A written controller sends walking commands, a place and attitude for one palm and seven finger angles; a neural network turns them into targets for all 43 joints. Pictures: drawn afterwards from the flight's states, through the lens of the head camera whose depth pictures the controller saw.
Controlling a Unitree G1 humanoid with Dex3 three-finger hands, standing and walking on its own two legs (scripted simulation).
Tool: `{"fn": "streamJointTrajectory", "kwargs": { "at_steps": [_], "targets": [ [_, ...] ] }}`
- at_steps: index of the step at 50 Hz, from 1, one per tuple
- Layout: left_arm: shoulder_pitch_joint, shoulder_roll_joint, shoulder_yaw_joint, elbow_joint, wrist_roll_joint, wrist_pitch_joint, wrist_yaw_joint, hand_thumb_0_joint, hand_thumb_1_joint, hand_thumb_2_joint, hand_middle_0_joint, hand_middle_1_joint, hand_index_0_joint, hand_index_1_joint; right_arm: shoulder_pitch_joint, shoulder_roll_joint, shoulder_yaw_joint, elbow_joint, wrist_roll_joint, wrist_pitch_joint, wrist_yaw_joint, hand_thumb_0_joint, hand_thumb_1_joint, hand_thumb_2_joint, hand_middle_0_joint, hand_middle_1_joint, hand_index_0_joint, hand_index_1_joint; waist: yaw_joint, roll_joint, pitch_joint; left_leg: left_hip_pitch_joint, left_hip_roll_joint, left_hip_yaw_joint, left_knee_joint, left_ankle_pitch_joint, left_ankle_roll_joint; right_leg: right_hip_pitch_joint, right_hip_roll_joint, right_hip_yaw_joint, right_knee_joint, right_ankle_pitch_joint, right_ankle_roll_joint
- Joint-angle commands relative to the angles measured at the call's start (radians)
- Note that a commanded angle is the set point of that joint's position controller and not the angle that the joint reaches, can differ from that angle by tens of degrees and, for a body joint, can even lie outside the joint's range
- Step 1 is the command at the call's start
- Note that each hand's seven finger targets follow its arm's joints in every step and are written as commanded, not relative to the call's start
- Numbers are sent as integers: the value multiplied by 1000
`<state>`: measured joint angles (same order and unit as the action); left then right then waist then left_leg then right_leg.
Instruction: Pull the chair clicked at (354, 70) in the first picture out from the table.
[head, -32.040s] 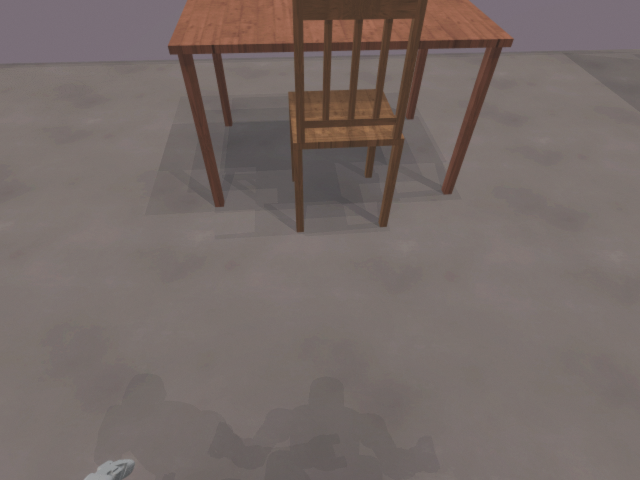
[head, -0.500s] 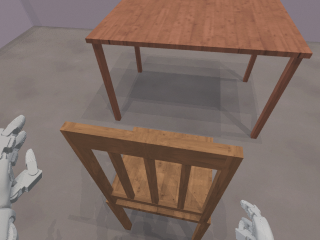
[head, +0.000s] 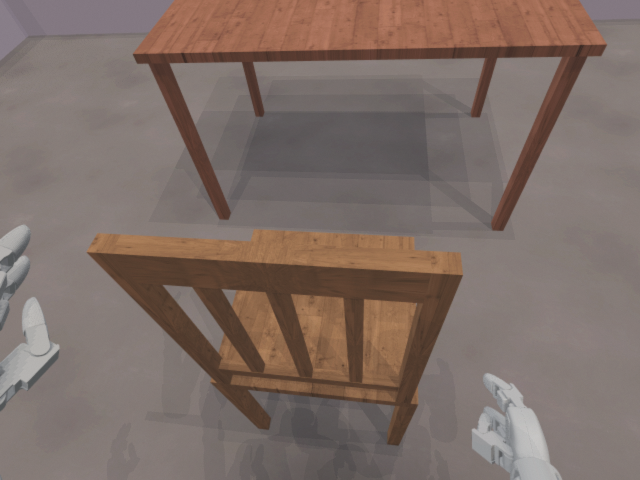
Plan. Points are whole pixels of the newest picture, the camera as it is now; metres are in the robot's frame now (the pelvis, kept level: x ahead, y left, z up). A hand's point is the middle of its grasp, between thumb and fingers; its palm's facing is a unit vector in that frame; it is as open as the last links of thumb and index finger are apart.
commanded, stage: step back with the hand held close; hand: left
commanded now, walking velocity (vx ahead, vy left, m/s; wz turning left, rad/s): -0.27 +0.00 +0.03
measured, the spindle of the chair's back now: (294, 337) +0.31 +0.08 -0.07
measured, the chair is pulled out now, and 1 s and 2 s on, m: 0.59 0.59 0.59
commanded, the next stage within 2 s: stop stepping back and stand still in 1.40 s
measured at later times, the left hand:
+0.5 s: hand out of the picture +0.13 +0.27 +0.15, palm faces +0.43 -0.71 -0.56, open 7.4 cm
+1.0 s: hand out of the picture +0.11 +0.27 +0.16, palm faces +0.40 -0.75 -0.53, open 7.4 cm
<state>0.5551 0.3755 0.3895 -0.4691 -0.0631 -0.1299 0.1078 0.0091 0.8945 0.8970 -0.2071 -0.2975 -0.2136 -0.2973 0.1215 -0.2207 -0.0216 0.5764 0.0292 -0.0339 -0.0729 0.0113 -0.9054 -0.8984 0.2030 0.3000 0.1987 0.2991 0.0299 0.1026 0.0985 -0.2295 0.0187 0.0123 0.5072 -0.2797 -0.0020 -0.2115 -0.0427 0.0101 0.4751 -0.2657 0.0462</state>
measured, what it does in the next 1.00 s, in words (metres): shifts its weight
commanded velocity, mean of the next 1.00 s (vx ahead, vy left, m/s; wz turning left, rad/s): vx -0.34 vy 0.00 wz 0.01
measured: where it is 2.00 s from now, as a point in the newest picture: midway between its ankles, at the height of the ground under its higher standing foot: outside the picture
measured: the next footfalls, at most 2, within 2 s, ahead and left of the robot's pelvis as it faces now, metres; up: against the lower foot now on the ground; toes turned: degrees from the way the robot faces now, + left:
right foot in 1.22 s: -0.06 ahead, -0.15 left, +0.00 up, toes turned -1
left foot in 1.40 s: -0.07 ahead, +0.12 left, +0.00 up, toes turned +1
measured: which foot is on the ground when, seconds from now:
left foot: down 0.00-1.00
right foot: down 0.00-1.00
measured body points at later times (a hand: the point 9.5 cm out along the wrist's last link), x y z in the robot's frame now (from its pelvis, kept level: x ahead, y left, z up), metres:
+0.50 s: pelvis -0.06 +0.00 -0.01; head -0.02 -0.02 +0.43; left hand +0.10 +0.30 +0.18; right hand +0.12 -0.23 -0.11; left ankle -0.01 +0.12 -0.74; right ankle -0.01 -0.15 -0.74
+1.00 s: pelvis -0.09 +0.01 -0.02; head -0.02 +0.02 +0.43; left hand +0.09 +0.30 +0.19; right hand +0.10 -0.23 -0.11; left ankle -0.06 +0.12 -0.74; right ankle -0.01 -0.15 -0.74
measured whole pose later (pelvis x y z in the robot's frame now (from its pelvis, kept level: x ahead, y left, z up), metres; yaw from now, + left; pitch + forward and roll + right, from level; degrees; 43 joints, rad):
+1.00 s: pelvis -0.09 +0.01 -0.02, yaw +3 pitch +2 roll -1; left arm 0.59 0.44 0.47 -0.63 -0.05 -0.25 0.15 0.01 0.89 0.90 -0.21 -0.30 -0.22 -0.30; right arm 0.16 -0.20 -0.05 0.63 0.02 -0.10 -0.08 0.01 -0.91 -0.90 0.20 0.30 0.20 0.30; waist -0.01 -0.01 0.10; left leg -0.41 0.00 -0.03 0.67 -0.29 0.01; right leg -0.45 -0.07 -0.02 0.63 -0.21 0.04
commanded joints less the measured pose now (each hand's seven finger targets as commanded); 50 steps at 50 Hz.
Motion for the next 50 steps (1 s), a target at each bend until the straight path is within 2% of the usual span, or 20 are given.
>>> {"fn": "streamJointTrajectory", "kwargs": {
  "at_steps": [1,8,12,15,19,21,26,28,32,34,36,39,41,42,43,44,47,48,49,50],
  "targets": [
    [89,205,185,-238,-3,-60,29,0,900,900,-200,-300,-200,-300,-68,-86,-43,-155,4,-32,-13,0,-900,-900,200,300,200,300,3,-30,-256,108,133,-97,-15,522,57,3,-61,-13,28,295,-53],
    [92,229,212,-236,-14,-69,50,0,900,900,-200,-300,-200,-300,-45,-86,-57,-134,14,-46,-25,0,-900,-900,200,300,200,300,-20,-104,-258,34,74,-80,109,247,32,-49,-153,84,-3,376,-115],
    [84,215,207,-195,-13,-66,57,0,900,900,-200,-300,-200,-300,-56,-78,-57,-135,15,-45,-27,0,-900,-900,200,300,200,300,-22,-170,-206,-20,60,-86,105,81,34,-131,-156,81,-22,196,-108],
    [67,218,206,-210,-10,-69,62,0,900,900,-200,-300,-200,-300,-65,-90,-52,-141,15,-51,-33,0,-900,-900,200,300,200,300,-15,-111,-176,-78,91,-135,-2,-15,52,-150,-92,43,9,25,-76],
    [48,214,197,-253,0,-86,71,0,900,900,-200,-300,-200,-300,-64,-99,-31,-148,10,-76,-40,0,-900,-900,200,300,200,300,-8,80,-153,-228,155,-198,-170,-239,86,-71,-9,-26,117,-100,-32],
    [22,215,193,-277,10,-100,73,0,900,900,-200,-300,-200,-300,-56,-105,-27,-151,6,-94,-37,0,-900,-900,200,300,200,300,-4,90,-140,-295,157,-191,-165,-314,89,-38,-5,-18,122,-94,-35],
    [9,231,192,-271,2,-107,72,0,900,900,-200,-300,-200,-300,-17,-98,-31,-141,-5,-112,-29,0,-900,-900,200,300,200,300,-14,-123,-139,-195,51,-95,61,-289,38,-177,-117,141,-90,-178,-103],
    [16,254,217,-263,0,-106,76,0,900,900,-200,-300,-200,-300,-11,-99,-36,-125,-10,-112,-27,0,-900,-900,200,300,200,300,-18,-129,-131,-154,45,-94,107,-248,31,-228,-150,165,-111,-178,-136],
    [27,228,215,-288,2,-125,79,0,900,900,-200,-300,-200,-300,-31,-97,-32,-134,-11,-112,-25,0,-900,-900,200,300,200,300,-12,-7,-189,-150,120,-179,-51,-74,57,-146,-59,45,60,32,-74],
    [54,224,226,-298,-1,-135,75,0,900,900,-200,-300,-200,-300,-32,-99,-39,-138,-4,-118,-28,0,-900,-900,200,300,200,300,-9,107,-200,-229,189,-226,-165,-158,80,-68,4,-17,163,-53,-39],
    [38,231,247,-291,10,-150,72,0,900,900,-200,-300,-200,-300,-39,-104,-41,-140,-7,-128,-28,0,-900,-900,200,300,200,300,-9,138,-148,-380,219,-254,-215,-329,107,-4,32,-25,224,-102,-33],
    [49,226,232,-293,6,-157,61,0,900,900,-200,-300,-200,-300,-9,-88,-43,-126,-5,-134,-22,0,-900,-900,200,300,200,300,-7,-30,-191,-268,127,-158,-13,-116,70,-30,-31,35,73,123,-62],
    [31,252,237,-303,-5,-167,58,0,900,900,-200,-300,-200,-300,5,-72,-54,-114,-16,-140,-18,0,-900,-900,200,300,200,300,-19,-205,-223,-197,13,-65,199,-177,13,-119,-196,222,-74,172,-155],
    [14,257,241,-299,-9,-165,64,0,900,900,-200,-300,-200,-300,10,-70,-56,-107,-20,-137,-13,0,-900,-900,200,300,200,300,-17,-234,-208,-173,-15,-41,309,-243,-2,-191,-255,252,-148,29,-191],
    [32,251,233,-278,-11,-152,69,0,900,900,-200,-300,-200,-300,26,-73,-68,-86,-15,-131,-10,0,-900,-900,200,300,200,300,-22,-258,-212,-146,-23,-40,420,-206,-13,-214,-307,298,-185,34,-239],
    [30,236,216,-297,-5,-147,69,0,900,900,-200,-300,-200,-300,17,-59,-63,-88,-17,-121,-3,0,-900,-900,200,300,200,300,-19,-267,-223,-156,-18,-62,463,-216,-10,-178,-329,275,-165,120,-258],
    [47,251,251,-308,7,-157,77,0,900,900,-200,-300,-200,-300,-25,-51,-44,-94,-12,-108,-9,0,-900,-900,200,300,200,300,-34,-245,-221,-130,11,-77,136,-112,6,-83,-232,95,17,383,-174],
    [78,270,272,-289,2,-165,80,0,900,900,-200,-300,-200,-300,-52,-71,-49,-92,-4,-105,-17,0,-900,-900,200,300,200,300,-28,-147,-204,-82,55,-112,-62,47,32,-110,-157,45,118,314,-113],
    [98,244,258,-341,0,-184,74,0,900,900,-200,-300,-200,-300,-50,-85,-52,-105,-9,-113,-21,0,-900,-900,200,300,200,300,-19,62,-215,-40,211,-302,-182,260,96,-191,-33,-16,280,105,-42],
    [85,266,274,-362,5,-190,78,0,900,900,-200,-300,-200,-300,-38,-71,-62,-97,-26,-125,-23,0,-900,-900,200,300,200,300,-29,191,-240,0,343,-394,-174,514,156,-295,35,0,466,-277,-10]
  ]
}}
